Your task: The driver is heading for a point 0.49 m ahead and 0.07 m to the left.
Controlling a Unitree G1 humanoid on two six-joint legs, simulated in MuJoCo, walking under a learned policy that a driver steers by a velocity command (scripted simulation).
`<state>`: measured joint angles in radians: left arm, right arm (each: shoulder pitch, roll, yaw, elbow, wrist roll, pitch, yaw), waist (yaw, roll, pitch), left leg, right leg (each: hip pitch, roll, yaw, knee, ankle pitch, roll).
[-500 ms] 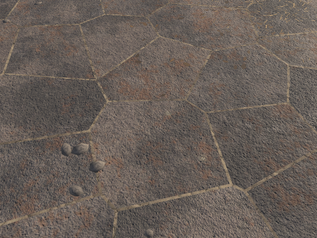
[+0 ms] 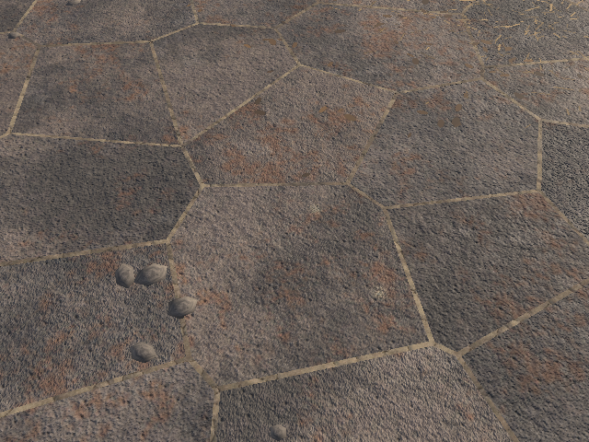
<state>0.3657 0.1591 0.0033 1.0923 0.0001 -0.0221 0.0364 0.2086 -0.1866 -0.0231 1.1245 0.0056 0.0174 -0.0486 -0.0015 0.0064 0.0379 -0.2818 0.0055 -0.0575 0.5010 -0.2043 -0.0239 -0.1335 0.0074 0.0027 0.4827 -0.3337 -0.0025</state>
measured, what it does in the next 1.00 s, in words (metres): walks ahead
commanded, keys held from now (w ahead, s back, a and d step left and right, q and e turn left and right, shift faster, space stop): no key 0.56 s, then w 0.44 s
